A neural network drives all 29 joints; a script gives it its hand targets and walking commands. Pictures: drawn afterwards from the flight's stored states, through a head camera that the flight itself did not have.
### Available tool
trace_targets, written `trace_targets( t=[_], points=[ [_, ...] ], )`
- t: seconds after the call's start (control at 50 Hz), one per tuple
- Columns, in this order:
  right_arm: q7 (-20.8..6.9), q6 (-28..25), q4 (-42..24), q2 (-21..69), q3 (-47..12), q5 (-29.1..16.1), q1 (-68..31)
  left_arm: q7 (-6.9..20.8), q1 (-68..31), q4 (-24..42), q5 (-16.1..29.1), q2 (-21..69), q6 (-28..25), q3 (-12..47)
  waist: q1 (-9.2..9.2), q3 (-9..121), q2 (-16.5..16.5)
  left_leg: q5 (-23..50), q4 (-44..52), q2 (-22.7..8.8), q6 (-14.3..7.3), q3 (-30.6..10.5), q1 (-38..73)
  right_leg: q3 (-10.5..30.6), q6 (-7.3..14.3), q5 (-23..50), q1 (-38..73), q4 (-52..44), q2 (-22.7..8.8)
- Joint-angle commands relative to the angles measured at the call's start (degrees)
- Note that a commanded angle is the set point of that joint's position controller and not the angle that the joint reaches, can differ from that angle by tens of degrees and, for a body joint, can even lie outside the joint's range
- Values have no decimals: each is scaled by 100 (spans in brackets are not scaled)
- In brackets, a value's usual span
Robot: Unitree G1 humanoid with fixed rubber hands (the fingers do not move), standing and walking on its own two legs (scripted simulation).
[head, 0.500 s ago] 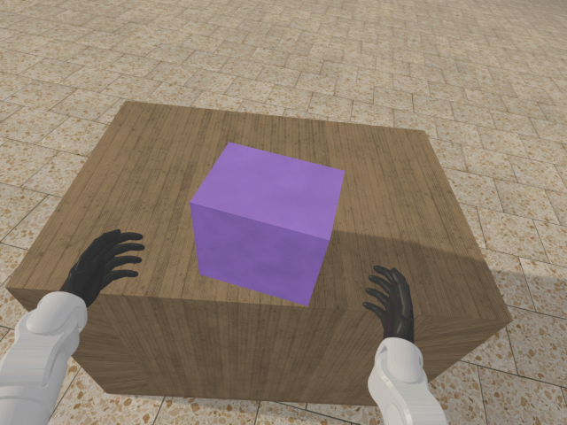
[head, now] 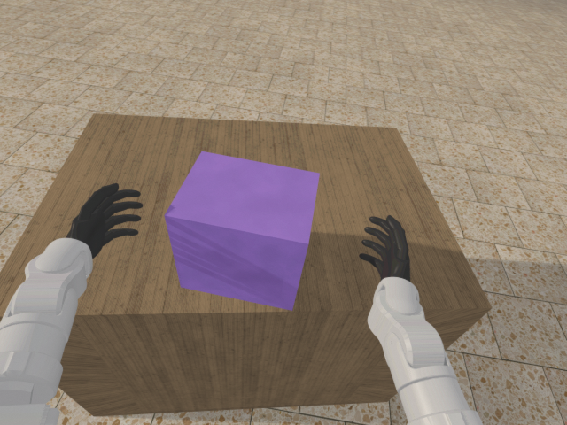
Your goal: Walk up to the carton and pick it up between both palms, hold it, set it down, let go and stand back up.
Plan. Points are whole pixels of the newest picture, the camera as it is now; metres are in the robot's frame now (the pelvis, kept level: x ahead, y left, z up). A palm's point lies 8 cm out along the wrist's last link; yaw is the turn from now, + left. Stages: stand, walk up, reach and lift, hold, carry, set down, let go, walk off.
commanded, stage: reach and lift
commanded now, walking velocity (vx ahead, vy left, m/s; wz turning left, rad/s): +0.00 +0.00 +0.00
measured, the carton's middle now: (247, 232) +0.46 +0.00 -0.01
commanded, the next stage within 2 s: none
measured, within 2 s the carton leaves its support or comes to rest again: neither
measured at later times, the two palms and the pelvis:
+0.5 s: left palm (109, 190) +0.45 +0.20 +0.11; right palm (394, 233) +0.34 -0.20 +0.11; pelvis +0.00 +0.00 +0.00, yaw +0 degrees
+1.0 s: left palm (126, 190) +0.48 +0.19 +0.08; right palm (379, 234) +0.37 -0.20 +0.07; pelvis +0.01 +0.00 +0.00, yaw +0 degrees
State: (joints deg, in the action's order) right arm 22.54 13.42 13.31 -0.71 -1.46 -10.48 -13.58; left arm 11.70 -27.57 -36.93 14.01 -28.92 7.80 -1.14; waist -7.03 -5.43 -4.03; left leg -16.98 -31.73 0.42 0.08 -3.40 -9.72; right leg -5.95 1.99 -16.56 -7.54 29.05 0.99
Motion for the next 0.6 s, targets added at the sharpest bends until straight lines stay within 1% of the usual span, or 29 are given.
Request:
trace_targets(
  t=[0.0,0.04,0.14,0.16,0.2,0.24,0.28,0.32,0.38,0.42,0.48,0.52,0.54,0.58],
  points=[
    [-147,-204,-530,-440,286,-316,-2874,-95,-3276,470,532,-1389,-233,-368,-220,2593,873,1491,827,-141,-284,264,-589,964,-376,3455,1098,-394,-408],
    [-175,-221,-424,-458,289,-303,-3072,-105,-3490,254,538,-1354,-284,-344,-239,2674,808,1485,809,-134,-295,263,-638,971,-380,3518,1070,-363,-411],
    [-259,-302,-60,-477,387,-304,-3610,-158,-4116,-190,588,-1322,-483,-196,-320,2912,849,1496,748,-96,-290,287,-732,951,-373,3589,966,-280,-383],
    [-274,-317,4,-492,388,-304,-3759,-165,-4236,-365,605,-1324,-518,-170,-310,2917,823,1468,743,-89,-300,280,-766,948,-380,3586,951,-268,-385],
    [-299,-353,211,-485,423,-302,-3896,-176,-4396,-574,604,-1290,-596,-120,-349,2981,819,1513,718,-84,-302,279,-799,943,-388,3730,939,-227,-383],
    [-333,-392,423,-507,486,-287,-4124,-198,-4635,-805,619,-1237,-677,-6,-406,3017,865,1517,698,-88,-281,267,-793,915,-381,3691,838,-211,-360],
    [-358,-421,643,-512,519,-273,-4391,-203,-4853,-1101,622,-1242,-755,66,-421,3081,875,1516,670,-82,-290,277,-818,908,-379,3712,771,-194,-358],
    [-380,-472,904,-526,585,-245,-4597,-210,-5059,-1351,653,-1183,-838,192,-503,3143,899,1516,643,-90,-277,261,-801,871,-368,3680,641,-188,-330],
    [-398,-540,1227,-550,584,-234,-4855,-220,-5341,-1752,679,-1145,-950,315,-546,3230,834,1501,594,-97,-291,240,-801,857,-371,3687,528,-178,-325],
    [-418,-602,1456,-579,643,-225,-5115,-242,-5564,-2009,681,-1118,-1019,387,-570,3307,856,1548,555,-110,-273,227,-798,817,-352,3654,404,-162,-299],
    [-431,-717,1697,-594,651,-210,-5383,-276,-5791,-2272,699,-1072,-1120,460,-581,3581,873,1680,466,-109,-243,232,-780,774,-352,3771,287,-125,-275],
    [-441,-786,1912,-656,662,-228,-5554,-309,-5966,-2390,690,-1056,-1172,514,-605,3686,945,1792,408,-124,-211,213,-707,745,-349,3827,152,-111,-257],
    [-445,-820,1986,-651,656,-225,-5644,-315,-6063,-2502,685,-1061,-1193,526,-589,3742,936,1815,386,-121,-204,224,-721,736,-350,3854,126,-105,-258],
    [-450,-865,2181,-688,697,-229,-5776,-331,-6212,-2656,715,-1033,-1245,602,-644,3872,970,1860,342,-124,-189,216,-682,695,-338,3825,3,-98,-240]
  ],
)
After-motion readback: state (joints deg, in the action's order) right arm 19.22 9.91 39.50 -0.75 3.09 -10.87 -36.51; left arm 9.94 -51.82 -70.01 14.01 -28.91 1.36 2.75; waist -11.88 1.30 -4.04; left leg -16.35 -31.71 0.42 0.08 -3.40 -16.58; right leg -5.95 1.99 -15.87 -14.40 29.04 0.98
